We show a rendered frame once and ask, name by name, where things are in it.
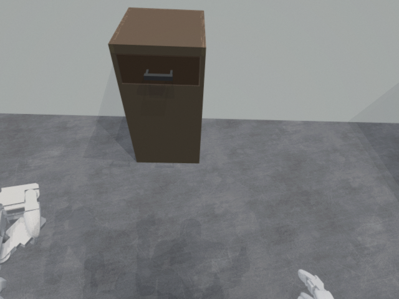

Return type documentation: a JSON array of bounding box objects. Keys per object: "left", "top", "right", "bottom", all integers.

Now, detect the handle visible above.
[{"left": 144, "top": 69, "right": 173, "bottom": 81}]

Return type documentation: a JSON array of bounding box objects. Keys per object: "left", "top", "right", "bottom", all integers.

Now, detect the robot right hand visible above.
[{"left": 298, "top": 269, "right": 334, "bottom": 299}]

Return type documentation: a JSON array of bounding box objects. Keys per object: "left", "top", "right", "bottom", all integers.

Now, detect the drawer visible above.
[{"left": 117, "top": 54, "right": 200, "bottom": 85}]

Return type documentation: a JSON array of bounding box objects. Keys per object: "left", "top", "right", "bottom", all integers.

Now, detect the robot left hand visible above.
[{"left": 0, "top": 183, "right": 46, "bottom": 270}]

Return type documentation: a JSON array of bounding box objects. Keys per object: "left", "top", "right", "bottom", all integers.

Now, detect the cabinet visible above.
[{"left": 108, "top": 7, "right": 206, "bottom": 163}]

